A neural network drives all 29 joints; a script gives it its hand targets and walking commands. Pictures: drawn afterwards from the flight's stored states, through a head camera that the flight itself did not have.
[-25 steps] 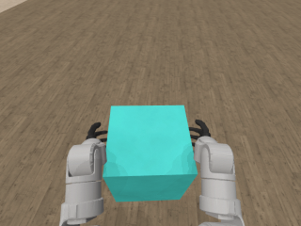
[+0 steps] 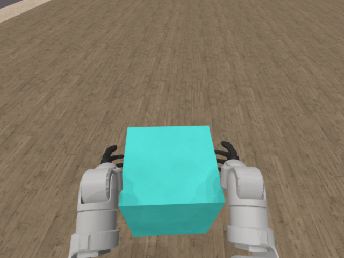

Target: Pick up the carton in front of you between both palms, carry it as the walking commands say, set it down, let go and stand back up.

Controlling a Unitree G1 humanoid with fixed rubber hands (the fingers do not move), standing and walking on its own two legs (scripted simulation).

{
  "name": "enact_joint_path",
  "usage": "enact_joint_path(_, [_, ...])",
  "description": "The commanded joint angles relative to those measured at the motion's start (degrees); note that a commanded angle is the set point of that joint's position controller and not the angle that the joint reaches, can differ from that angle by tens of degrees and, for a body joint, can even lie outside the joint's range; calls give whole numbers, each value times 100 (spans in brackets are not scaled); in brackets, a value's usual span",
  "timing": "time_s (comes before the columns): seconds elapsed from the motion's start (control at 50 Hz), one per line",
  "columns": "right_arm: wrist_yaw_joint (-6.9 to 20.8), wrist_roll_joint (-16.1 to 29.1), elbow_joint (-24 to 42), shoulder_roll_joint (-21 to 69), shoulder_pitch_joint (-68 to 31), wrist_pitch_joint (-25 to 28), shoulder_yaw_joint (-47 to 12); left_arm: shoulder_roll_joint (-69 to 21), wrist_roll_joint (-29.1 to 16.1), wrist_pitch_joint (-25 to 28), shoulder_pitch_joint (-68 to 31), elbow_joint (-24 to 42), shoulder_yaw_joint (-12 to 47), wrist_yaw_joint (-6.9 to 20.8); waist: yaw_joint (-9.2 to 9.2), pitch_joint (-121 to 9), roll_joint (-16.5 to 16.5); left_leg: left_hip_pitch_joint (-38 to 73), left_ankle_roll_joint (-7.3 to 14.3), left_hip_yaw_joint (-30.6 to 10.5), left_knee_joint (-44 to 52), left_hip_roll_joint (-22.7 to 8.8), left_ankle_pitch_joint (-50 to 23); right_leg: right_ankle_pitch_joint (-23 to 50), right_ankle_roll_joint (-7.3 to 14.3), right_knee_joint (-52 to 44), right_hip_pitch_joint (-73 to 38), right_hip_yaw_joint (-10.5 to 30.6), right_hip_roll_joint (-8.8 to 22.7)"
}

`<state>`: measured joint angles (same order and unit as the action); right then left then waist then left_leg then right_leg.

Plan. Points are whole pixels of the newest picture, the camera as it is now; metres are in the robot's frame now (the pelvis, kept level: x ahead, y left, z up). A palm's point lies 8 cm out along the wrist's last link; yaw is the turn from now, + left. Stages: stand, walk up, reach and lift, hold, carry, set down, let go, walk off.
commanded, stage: carry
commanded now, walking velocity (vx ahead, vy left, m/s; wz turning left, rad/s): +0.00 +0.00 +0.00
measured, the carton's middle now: (169, 183) +0.32 +0.00 -0.02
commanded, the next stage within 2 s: hold in 0.88 s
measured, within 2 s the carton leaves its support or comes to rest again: neither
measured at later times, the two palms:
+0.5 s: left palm (109, 194) +0.26 +0.14 +0.04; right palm (234, 190) +0.26 -0.15 +0.04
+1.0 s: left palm (112, 198) +0.25 +0.13 +0.04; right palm (242, 196) +0.24 -0.17 +0.05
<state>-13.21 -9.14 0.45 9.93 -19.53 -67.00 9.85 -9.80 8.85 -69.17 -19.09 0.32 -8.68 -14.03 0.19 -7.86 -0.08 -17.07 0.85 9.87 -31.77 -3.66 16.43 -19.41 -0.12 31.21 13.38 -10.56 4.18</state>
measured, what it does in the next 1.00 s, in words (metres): stands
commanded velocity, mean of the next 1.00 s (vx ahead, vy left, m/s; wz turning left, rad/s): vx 0.00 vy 0.00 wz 0.00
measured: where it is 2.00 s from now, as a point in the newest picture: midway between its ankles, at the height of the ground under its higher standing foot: outside the picture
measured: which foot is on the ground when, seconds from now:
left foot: down 0.00-1.00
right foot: down 0.00-1.00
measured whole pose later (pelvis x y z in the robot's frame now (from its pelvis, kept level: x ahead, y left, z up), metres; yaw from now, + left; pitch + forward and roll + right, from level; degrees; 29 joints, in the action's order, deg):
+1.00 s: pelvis -0.04 -0.01 +0.01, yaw -2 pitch -4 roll +0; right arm -0.9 -16.3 -14.1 8.8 -15.2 -40.7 11.6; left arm -8.3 15.0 -43.6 -13.3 -11.9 -10.1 -1.6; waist 0.7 0.1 0.1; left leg -10.1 0.0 3.4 -24.4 -1.9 9.4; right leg -13.1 1.3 25.3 8.1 -6.5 1.2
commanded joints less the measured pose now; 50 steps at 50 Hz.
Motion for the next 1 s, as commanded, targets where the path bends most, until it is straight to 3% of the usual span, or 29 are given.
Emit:
enact_joint_path(0.0, [2604, 2507, -360, 6215, -2983, 165, -3853, -6236, -2551, 431, -3459, 15, 3852, 2589, -9, -1231, 16, 570, 45, -621, 446, -614, -1703, 1483, 67, -494, -265, 573, 585])
enact_joint_path(0.24, [2717, 2001, -672, 6022, -2539, 1364, -3655, -5971, -2131, 1612, -3023, -231, 3690, 2724, -6, -1356, 2, 566, 51, -639, 563, -608, -1453, 1223, 115, -569, -221, 624, 582])
enact_joint_path(0.54, [2688, 701, -1637, 5339, -2496, 3033, -2583, -5358, -836, 3270, -2957, -1181, 2622, 2653, -14, -1362, 7, 493, 27, -656, 620, -615, -1196, 971, 140, -612, -81, 654, 580])
enact_joint_path(0.62, [2680, 684, -1688, 5367, -2466, 3120, -2612, -5390, -817, 3361, -2926, -1253, 2646, 2654, -14, -1426, 8, 523, 23, -656, 592, -620, -1252, 1026, 157, -596, -99, 666, 588])
enact_joint_path(0.72, [2645, 870, -1355, 5387, -2212, 2849, -2923, -5391, -1003, 3093, -2681, -936, 2963, 2629, -12, -1469, 1, 542, 21, -640, 544, -626, -1396, 1203, 151, -562, -115, 663, 592])
enact_joint_path(0.86, [2619, 844, -1305, 5268, -2155, 2726, -2846, -5266, -978, 2970, -2621, -875, 2887, 2612, -11, -1291, -10, 432, 6, -633, 579, -624, -1251, 1148, 155, -620, -14, 680, 592])
enact_joint_path(0.88, [2683, 777, -1377, 5511, -1744, 2719, -2720, -5431, -929, 2932, -2187, -769, 2854, 2681, -35, -651, -203, 1538, 95, -1288, 727, 917, -2152, 2594, 233, -983, -558, 1523, -785])
enact_joint_path(0.9, [2680, 742, -1143, 5478, -1898, 2797, -2756, -5403, -916, 2987, -2305, -587, 2834, 2681, -46, -1012, -197, 1820, 116, -1445, 709, 826, -2443, 3030, 226, -833, -685, 1691, -721])
enact_joint_path(0.94, [2643, 680, -1179, 5404, -1836, 2828, -2726, -5336, -964, 3001, -2419, -516, 2937, 2700, -93, -1130, -112, 1659, 58, -1470, 779, 830, -2422, 3142, 193, -832, -1221, 1701, -716])
enact_joint_path(0.98, [2580, 647, -1232, 5254, -1738, 2856, -2606, -5163, -957, 3019, -2456, -451, 2907, 2690, -127, -1019, -189, 1493, 21, -1460, 858, 800, -2080, 2509, 202, -996, -1506, 1698, -763])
